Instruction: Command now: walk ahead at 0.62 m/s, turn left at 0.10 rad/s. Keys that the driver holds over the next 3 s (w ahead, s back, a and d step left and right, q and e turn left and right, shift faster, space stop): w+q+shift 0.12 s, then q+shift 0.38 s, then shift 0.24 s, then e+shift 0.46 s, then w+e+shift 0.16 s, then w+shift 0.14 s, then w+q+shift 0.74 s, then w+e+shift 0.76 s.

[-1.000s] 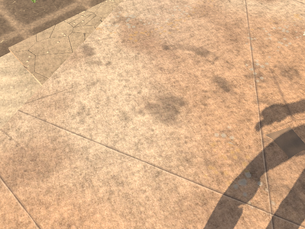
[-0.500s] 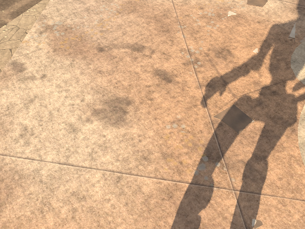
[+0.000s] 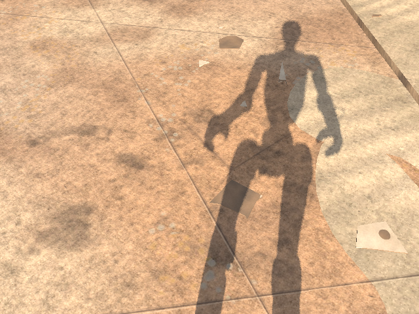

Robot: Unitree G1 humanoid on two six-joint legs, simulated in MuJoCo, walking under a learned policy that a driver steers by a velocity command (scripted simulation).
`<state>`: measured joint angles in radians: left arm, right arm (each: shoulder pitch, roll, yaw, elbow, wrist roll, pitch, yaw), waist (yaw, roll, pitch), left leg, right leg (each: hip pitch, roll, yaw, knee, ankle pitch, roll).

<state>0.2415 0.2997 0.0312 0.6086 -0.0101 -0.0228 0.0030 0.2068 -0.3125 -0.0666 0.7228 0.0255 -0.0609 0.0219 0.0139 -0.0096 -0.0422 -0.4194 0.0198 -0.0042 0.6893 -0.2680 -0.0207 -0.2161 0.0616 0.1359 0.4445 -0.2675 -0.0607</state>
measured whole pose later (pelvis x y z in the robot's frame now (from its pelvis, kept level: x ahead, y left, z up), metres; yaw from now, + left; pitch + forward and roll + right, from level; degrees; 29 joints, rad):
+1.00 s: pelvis +0.28 +0.14 -0.01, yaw +25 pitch +0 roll +0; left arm 0.23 0.32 0.07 0.74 -0.03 0.01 0.00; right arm 0.15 -0.26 -0.02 0.62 -0.04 0.03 -0.04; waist 0.04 -0.02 0.07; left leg -0.26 0.01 -0.01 0.52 -0.26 0.00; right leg -0.48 0.06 0.04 0.91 -0.45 0.04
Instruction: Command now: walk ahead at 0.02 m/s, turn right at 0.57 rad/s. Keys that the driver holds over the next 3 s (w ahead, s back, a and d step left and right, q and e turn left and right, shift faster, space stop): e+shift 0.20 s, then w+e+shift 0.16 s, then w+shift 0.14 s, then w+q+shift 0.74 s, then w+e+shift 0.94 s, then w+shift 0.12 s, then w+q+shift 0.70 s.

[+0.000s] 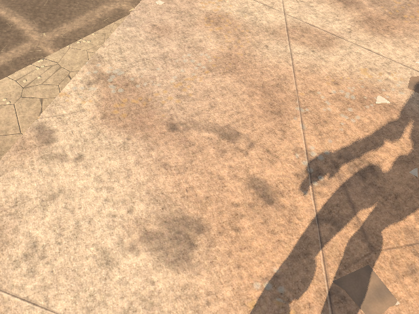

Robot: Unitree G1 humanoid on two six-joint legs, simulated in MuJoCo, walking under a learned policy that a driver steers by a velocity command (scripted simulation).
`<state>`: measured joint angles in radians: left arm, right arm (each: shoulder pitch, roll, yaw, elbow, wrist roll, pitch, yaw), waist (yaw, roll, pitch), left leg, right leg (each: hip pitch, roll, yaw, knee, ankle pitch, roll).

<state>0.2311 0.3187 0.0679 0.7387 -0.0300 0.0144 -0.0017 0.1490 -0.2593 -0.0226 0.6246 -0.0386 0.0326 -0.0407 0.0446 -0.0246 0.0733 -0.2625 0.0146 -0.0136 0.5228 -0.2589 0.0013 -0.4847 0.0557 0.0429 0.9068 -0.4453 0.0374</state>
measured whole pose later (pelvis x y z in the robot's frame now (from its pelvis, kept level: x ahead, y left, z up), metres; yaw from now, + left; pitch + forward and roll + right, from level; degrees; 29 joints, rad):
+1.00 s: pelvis +0.46 -0.16 +0.00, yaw -10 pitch +0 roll +1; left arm 0.19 0.27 -0.02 0.64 0.01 -0.14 -0.01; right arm 0.43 -0.28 -0.05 0.73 0.01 -0.07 0.03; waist -0.04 -0.03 0.04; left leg -0.20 -0.18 -0.08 0.41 -0.20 0.15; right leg -0.58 -0.07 0.14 1.14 -0.28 -0.01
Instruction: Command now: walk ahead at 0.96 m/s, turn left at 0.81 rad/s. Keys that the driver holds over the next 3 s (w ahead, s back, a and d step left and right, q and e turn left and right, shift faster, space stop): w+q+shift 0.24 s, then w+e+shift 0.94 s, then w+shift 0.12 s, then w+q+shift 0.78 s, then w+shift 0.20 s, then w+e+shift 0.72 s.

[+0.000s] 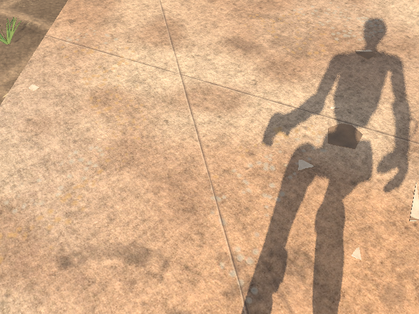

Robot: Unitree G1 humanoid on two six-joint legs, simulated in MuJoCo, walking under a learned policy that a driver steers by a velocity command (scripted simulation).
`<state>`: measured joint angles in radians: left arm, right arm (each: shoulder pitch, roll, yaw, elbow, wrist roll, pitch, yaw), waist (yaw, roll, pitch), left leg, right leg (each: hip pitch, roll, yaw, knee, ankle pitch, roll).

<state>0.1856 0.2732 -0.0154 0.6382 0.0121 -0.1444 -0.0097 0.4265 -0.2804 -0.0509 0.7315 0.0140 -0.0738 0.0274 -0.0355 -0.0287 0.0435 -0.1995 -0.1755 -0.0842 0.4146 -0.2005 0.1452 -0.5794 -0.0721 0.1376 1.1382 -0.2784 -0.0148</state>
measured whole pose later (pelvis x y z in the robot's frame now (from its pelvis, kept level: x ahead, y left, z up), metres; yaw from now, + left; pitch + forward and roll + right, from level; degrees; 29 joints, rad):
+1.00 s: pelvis +0.82 +0.06 -0.03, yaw -10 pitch +0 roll +4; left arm 0.07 0.33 0.05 0.57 -0.03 -0.03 -0.06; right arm 0.44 -0.34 -0.08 0.85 0.00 -0.09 -0.01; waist -0.10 -0.02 0.05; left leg 0.25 0.00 0.26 0.21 -0.43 -0.07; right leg -0.79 -0.11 -0.06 0.83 0.04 -0.07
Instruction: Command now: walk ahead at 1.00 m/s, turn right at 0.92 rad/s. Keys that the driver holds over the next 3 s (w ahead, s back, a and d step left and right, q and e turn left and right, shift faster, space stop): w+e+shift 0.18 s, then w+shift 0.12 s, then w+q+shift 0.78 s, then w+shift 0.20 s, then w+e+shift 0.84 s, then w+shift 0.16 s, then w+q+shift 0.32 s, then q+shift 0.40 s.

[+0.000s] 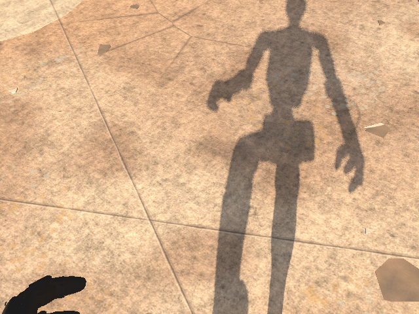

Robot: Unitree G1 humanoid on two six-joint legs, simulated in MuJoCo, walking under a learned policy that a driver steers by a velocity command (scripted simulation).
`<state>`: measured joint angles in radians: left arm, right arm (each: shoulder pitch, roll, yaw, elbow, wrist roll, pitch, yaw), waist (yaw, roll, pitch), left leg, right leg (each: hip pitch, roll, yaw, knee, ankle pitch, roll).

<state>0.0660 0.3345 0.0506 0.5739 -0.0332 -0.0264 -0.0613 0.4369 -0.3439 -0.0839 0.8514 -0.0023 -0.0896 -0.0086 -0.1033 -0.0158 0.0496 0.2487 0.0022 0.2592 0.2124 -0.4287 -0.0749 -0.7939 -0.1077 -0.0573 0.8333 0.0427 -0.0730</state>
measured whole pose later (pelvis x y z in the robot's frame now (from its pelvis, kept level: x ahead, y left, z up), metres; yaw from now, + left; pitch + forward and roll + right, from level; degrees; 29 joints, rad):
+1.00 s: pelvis +0.94 -0.12 +0.00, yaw +9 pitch +2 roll -1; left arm -0.08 0.26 0.01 0.52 -0.02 -0.16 0.00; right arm 0.52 -0.26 -0.06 0.80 0.04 -0.06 -0.01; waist -0.14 -0.02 0.02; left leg 0.12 -0.13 -0.36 0.41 -0.50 0.13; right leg -0.54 0.01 0.15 0.43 0.07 0.03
